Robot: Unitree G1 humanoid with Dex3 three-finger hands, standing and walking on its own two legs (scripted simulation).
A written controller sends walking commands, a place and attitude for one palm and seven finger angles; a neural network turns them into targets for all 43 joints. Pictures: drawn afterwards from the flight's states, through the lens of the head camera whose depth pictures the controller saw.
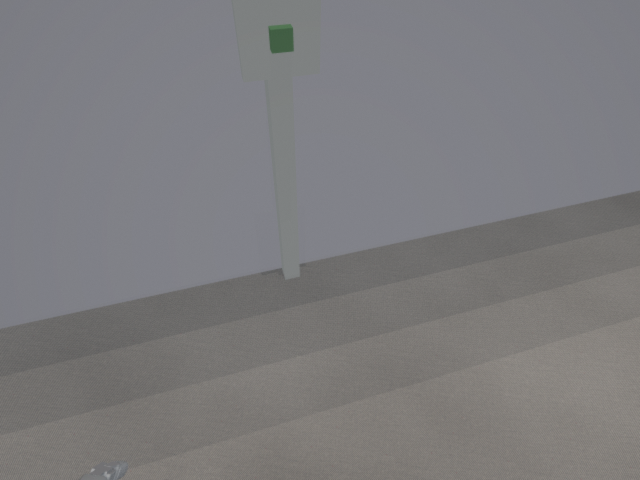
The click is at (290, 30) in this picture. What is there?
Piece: button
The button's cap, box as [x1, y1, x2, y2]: [268, 24, 293, 53]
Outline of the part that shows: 290,24 268,26 270,49 272,53 293,50 292,27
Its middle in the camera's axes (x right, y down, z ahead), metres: -0.09 -0.43 +0.82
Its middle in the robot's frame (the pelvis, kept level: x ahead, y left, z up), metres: +0.91 +0.14 +0.15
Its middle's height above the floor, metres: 0.92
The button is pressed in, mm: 0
